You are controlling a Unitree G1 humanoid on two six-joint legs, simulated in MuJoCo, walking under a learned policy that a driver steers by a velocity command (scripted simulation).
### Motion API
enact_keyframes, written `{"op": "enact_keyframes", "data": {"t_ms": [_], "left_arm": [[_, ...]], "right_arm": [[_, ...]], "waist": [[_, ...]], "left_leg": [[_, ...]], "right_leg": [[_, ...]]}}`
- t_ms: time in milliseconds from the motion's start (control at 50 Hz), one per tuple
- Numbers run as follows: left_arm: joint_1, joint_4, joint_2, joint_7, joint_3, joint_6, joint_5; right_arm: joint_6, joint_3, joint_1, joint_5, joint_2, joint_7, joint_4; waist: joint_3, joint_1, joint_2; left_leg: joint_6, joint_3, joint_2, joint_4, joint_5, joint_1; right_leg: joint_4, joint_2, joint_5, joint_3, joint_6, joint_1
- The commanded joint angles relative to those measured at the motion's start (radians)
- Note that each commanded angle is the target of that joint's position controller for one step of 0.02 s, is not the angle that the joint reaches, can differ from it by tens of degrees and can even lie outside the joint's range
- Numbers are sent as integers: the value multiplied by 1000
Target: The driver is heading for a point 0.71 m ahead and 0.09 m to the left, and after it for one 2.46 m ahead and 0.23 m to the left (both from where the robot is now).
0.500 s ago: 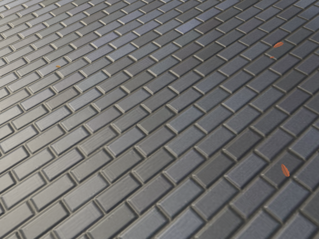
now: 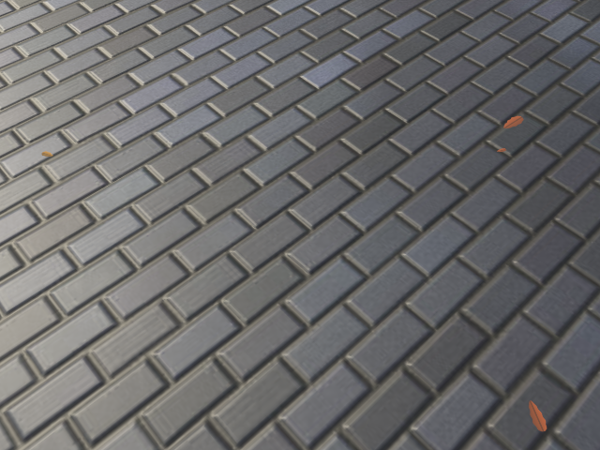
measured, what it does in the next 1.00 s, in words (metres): walks ahead, turning left: right foot, then left foot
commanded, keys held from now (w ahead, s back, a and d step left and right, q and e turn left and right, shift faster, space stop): w+q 0.66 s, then w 0.10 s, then w+e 0.24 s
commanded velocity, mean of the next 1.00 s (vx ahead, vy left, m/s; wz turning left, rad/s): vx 0.50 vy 0.00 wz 0.39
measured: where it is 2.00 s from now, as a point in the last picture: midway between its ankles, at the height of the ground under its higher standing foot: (225, 226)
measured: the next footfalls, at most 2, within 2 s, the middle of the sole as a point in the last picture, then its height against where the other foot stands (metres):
right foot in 0.30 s outside the picture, level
left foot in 0.82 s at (215, 414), level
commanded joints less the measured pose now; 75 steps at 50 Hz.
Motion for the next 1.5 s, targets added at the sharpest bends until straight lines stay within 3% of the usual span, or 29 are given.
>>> {"op": "enact_keyframes", "data": {"t_ms": [20, 180, 280, 300, 320, 340, 360, 380, 440, 640, 720, 760, 800, 820, 840, 860, 880, 920, 1040, 1140, 1240, 1300, 1340, 1360, 1380, 1400, 1420, 1460, 1500], "left_arm": [[32, -82, 107, 5, 32, -9, 16], [-245, -163, 71, -8, 13, -19, -4], [-117, -145, 144, -10, 56, -34, -11], [15, -134, 188, -2, 72, -38, 6], [132, -118, 272, 4, 92, -27, 25], [174, -85, 253, -9, 94, -16, 7], [121, -104, 163, -7, 72, -12, 4], [75, -106, 127, -4, 59, -6, 7], [-7, -88, 87, -5, 45, -6, 16], [34, 3, 175, 6, 76, -3, -2], [102, 50, 201, 0, 83, 16, -25], [104, 63, 228, 1, 89, 26, -34], [103, 81, 226, 6, 78, 38, -40], [107, 66, 183, 9, 55, 32, -20], [228, 35, 42, -7, 7, 15, -3], [144, 53, 147, -13, 31, -6, -39], [45, 13, 186, -15, 47, -11, -69], [2, 12, 162, -5, 45, -6, -33], [43, 30, 85, 1, 40, 59, -30], [-92, -11, 51, -25, 26, 46, -24], [-225, -91, 45, -60, 17, 46, -22], [-183, -115, 83, -73, 37, 53, -22], [42, -72, 158, -62, 81, 59, -25], [195, -41, 235, -42, 115, 69, -26], [170, -46, 337, -35, 129, 64, -33], [204, -74, 255, -38, 105, 50, -25], [169, -69, 205, -39, 90, 40, -15], [41, -87, 153, -35, 74, 35, -20], [-14, -115, 128, -28, 64, 33, -3]], "right_arm": [[-14, -27, -32, 8, -120, -18, -81], [17, -43, 107, 29, -171, -47, -52], [34, -37, 101, 21, -139, -50, -67], [30, -16, 93, 9, -83, -44, -86], [19, 7, 197, 11, -3, -44, -110], [13, 6, 238, 38, -60, -44, -124], [19, -17, 162, 44, -143, -47, -113], [26, -23, 76, 30, -159, -47, -128], [43, -28, 30, 23, -113, -34, -151], [43, 1, -184, 16, -40, 7, -210], [37, 5, -276, 19, -39, 23, -254], [36, -9, -250, 12, -67, 24, -259], [38, -51, -22, 8, -140, 11, -202], [46, -77, 147, 4, -211, -8, -163], [40, -81, 158, -7, -306, -19, -158], [32, -61, 197, -6, -223, -19, -167], [22, -47, 148, -9, -185, -16, -146], [10, -27, 28, -6, -113, -13, -132], [-38, -31, -35, -25, -92, -19, -81], [-34, -35, -9, -19, -119, -36, -46], [2, -49, 73, 3, -158, -46, 2], [28, -59, 52, 9, -197, -59, -2], [42, -59, 25, 15, -209, -69, -10], [34, -45, 37, 3, -180, -73, -24], [6, 4, 148, -30, -23, -53, -75], [-35, -3, 48, 1, -99, -36, -83], [-57, -16, -54, 38, -145, -26, -117], [-69, -13, -76, 4, -135, -36, -115], [-45, -23, -38, -12, -141, -36, -109]], "waist": [[-68, 45, 75], [-43, -58, 93], [-101, 40, 134], [-216, 104, 80], [-365, 90, -167], [-389, 78, -322], [-250, 103, -168], [-156, 104, -86], [-43, 43, -92], [6, 88, -27], [37, 103, -25], [3, 63, -54], [-133, -82, -52], [-246, -155, 7], [-392, -50, 255], [-473, -134, 147], [-294, -126, 134], [-137, -44, 95], [-33, 35, 75], [14, -15, 65], [55, -62, 53], [-14, -8, 103], [-144, 126, 106], [-235, 194, 21], [-316, 63, -248], [-442, 141, -127], [-300, 155, -80], [-140, 65, 36], [-114, 11, 3]], "left_leg": [[213, -363, 280, -222, 92, 102], [121, -285, 209, -155, 32, 11], [47, -382, 211, 66, 26, 97], [12, -323, 159, 290, -19, 19], [-57, -175, 24, 629, -357, -270], [-73, -149, 67, 837, -478, -479], [-83, -167, 117, 916, -381, -528], [-88, -132, 148, 914, -295, -517], [-96, -112, 213, 804, -184, -414], [-98, -21, 212, 363, 149, -386], [-50, 19, 180, 241, 64, -350], [-9, 61, 128, 203, -35, -252], [47, 92, 59, 103, 18, 118], [92, -73, 186, 143, 82, 448], [264, -603, 502, 73, -34, 748], [277, -727, 538, -36, -103, 712], [223, -530, 495, -56, -39, 589], [155, -307, 406, -104, 76, 331], [130, -47, 365, -267, 205, 134], [78, 113, 329, -291, 222, 178], [61, 158, 395, -227, 322, 374], [26, 197, 403, -59, 743, 437], [-14, 230, 363, 266, 879, 357], [-58, 230, 319, 556, 611, 134], [-126, 147, 100, 922, -388, -338], [-109, -86, 78, 1026, -464, -453], [-84, -103, 130, 1002, -373, -525], [-80, -88, 203, 821, -248, -445], [-102, -91, 227, 745, -204, -334]], "right_leg": [[-109, -70, 22, 27, 35, -145], [-601, 26, 426, -5, 89, 11], [-731, 21, 276, 6, 10, 226], [-712, -101, 237, 105, -51, 441], [-738, -334, 150, 458, -181, 785], [-831, -431, -112, 773, -256, 825], [-862, -377, -183, 655, -217, 715], [-864, -327, -78, 479, -179, 594], [-942, -223, 169, 218, -149, 366], [-1009, -213, 406, -122, -142, 399], [-979, -249, 492, -157, -132, 484], [-887, -259, 783, -181, -122, 527], [-601, -219, 989, -228, -87, 447], [-322, -179, 703, -230, -50, 207], [60, 10, -215, -160, 13, -180], [181, 27, -275, 49, 6, -239], [187, -16, -200, 43, -1, -319], [57, -93, -44, 15, 3, -267], [-80, -115, 179, 56, 45, -209], [-383, -85, 441, -10, 30, -202], [-525, -63, 357, -74, -19, -279], [-534, 15, 203, -155, -74, -157], [-587, 97, 195, -182, -134, 162], [-623, 24, 227, -22, -187, 465], [-696, -238, 84, 547, -382, 811], [-839, -297, -12, 774, -414, 882], [-866, -272, 50, 628, -357, 793], [-874, -191, 256, 416, -301, 506], [-915, -151, 384, 341, -299, 359]]}}
Keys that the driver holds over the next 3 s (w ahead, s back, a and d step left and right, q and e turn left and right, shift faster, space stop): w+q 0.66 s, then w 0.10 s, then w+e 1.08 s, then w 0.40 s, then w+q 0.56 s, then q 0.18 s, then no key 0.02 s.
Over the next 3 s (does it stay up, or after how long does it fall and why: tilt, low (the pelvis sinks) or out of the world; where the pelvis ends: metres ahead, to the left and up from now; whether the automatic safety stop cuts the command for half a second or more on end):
stays up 1.59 0.18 0.00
